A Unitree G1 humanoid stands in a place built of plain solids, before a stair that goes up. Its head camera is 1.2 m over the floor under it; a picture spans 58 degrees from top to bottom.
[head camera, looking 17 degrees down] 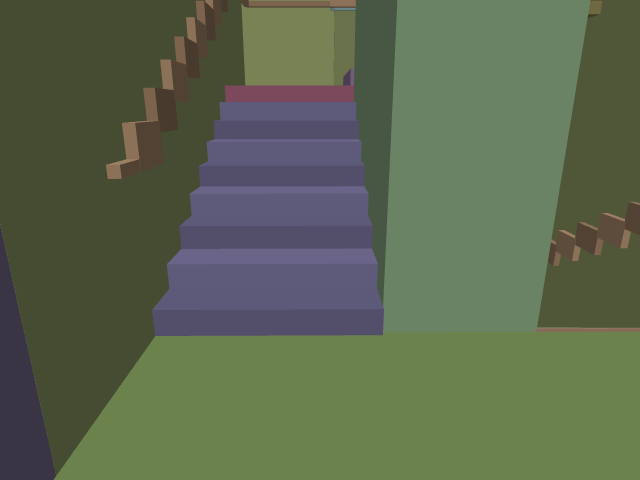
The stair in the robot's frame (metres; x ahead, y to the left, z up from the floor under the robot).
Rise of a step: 0.16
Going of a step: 0.29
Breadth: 1.25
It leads straight ahead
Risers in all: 9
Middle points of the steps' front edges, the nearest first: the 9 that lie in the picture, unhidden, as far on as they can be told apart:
2.12 0.28 0.16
2.41 0.28 0.31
2.70 0.28 0.47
2.99 0.28 0.63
3.28 0.29 0.78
3.57 0.29 0.94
3.86 0.29 1.09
4.15 0.29 1.25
4.44 0.29 1.41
